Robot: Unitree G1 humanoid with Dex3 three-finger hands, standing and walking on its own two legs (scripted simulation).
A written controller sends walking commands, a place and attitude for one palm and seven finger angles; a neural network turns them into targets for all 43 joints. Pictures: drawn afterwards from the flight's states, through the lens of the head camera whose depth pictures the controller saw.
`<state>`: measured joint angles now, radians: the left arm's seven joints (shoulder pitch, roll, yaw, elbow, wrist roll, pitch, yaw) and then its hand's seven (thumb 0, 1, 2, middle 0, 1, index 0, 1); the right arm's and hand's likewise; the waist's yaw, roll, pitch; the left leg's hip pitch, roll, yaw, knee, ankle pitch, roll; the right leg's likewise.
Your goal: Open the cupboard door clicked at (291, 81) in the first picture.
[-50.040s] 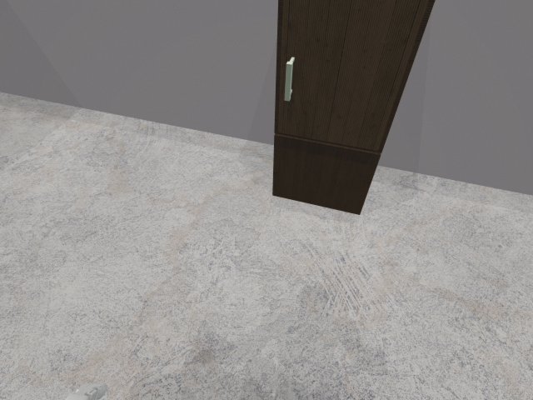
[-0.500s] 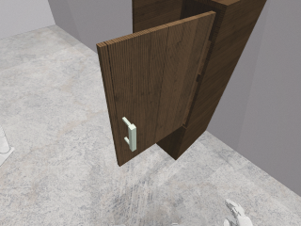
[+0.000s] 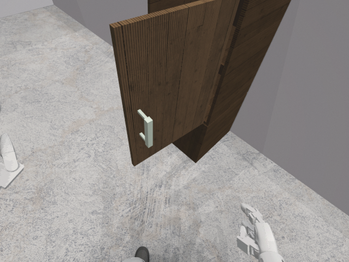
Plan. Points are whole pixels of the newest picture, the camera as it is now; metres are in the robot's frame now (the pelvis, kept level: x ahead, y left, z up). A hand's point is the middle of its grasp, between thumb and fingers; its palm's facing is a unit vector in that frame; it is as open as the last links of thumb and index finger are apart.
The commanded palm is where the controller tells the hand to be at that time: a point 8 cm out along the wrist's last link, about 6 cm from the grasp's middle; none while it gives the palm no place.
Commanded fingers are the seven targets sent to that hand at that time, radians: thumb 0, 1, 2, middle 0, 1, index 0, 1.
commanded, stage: stop stepping back and stand still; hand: left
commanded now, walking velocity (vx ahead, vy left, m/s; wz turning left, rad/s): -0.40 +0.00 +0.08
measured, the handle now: (145, 129) +0.51 +0.14 -0.09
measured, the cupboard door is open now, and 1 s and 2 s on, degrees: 83 83 83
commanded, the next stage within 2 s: let the arm hang, fingers relaxed in 0.94 s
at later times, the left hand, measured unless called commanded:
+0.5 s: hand (3, 242) +0.12 +0.24 +0.16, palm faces +0.41 -0.78 -0.48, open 7.4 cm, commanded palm +0.07 +0.28 +0.18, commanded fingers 0.00 0.90 0.90 -0.20 -0.30 -0.20 -0.30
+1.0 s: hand out of the picture +0.11 +0.26 +0.16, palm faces +0.41 -0.79 -0.45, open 7.4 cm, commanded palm +0.05 +0.29 +0.18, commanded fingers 0.00 0.90 0.90 -0.20 -0.30 -0.20 -0.30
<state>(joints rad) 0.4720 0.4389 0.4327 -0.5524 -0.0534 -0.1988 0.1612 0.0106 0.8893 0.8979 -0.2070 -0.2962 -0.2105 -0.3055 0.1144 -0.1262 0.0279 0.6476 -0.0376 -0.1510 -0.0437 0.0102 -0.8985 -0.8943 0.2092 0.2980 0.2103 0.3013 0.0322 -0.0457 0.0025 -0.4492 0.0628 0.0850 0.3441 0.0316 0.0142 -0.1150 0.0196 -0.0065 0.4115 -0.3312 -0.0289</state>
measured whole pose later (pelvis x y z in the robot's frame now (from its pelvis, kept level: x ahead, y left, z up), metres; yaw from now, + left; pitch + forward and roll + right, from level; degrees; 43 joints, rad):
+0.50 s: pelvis -0.07 -0.02 +0.00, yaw +0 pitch +0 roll +0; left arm 0.62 0.42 0.42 -0.50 -0.03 -0.21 0.15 0.01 0.88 0.90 -0.22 -0.30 -0.22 -0.31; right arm 0.29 -0.23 -0.02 0.69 0.00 -0.11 -0.07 0.01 -0.90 -0.89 0.20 0.30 0.21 0.30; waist -0.01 -0.03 -0.04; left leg -0.38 0.01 0.01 0.70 -0.29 0.00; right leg -0.19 0.03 -0.03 0.48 -0.30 -0.04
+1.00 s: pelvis -0.09 +0.00 +0.00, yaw +0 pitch -1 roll -1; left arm 0.54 0.39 0.39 -0.45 -0.03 -0.19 0.14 0.01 0.89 0.90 -0.21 -0.30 -0.22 -0.31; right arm 0.20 -0.19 0.03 0.64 -0.01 -0.14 -0.08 0.01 -0.90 -0.89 0.21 0.30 0.21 0.30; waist 0.01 0.00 0.01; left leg -0.27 0.03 0.04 0.46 -0.18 0.01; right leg -0.18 0.01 -0.03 0.43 -0.24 -0.01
